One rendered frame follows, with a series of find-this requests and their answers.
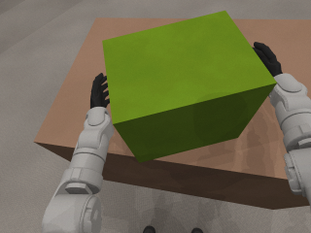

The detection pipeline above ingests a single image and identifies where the robot right hand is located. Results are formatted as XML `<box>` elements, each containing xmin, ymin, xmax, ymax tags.
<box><xmin>252</xmin><ymin>42</ymin><xmax>283</xmax><ymax>77</ymax></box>

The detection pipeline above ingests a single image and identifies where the robot right upper arm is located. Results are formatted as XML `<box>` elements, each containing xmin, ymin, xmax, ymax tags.
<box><xmin>284</xmin><ymin>148</ymin><xmax>311</xmax><ymax>212</ymax></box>

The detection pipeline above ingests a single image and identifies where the robot left upper arm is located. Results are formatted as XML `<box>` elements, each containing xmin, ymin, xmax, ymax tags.
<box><xmin>42</xmin><ymin>194</ymin><xmax>102</xmax><ymax>233</ymax></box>

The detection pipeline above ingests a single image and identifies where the pedestal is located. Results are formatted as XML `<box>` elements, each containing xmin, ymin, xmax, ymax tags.
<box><xmin>33</xmin><ymin>17</ymin><xmax>311</xmax><ymax>210</ymax></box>

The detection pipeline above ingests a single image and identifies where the robot left hand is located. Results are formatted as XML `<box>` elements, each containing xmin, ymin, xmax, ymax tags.
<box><xmin>90</xmin><ymin>73</ymin><xmax>110</xmax><ymax>109</ymax></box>

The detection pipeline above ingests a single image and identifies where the right robot forearm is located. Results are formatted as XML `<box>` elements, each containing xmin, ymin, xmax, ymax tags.
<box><xmin>268</xmin><ymin>73</ymin><xmax>311</xmax><ymax>153</ymax></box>

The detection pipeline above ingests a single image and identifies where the left robot forearm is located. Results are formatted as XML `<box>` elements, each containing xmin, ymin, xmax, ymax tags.
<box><xmin>41</xmin><ymin>107</ymin><xmax>115</xmax><ymax>232</ymax></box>

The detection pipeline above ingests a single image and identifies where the carton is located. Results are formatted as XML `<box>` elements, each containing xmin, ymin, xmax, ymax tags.
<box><xmin>102</xmin><ymin>11</ymin><xmax>277</xmax><ymax>163</ymax></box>

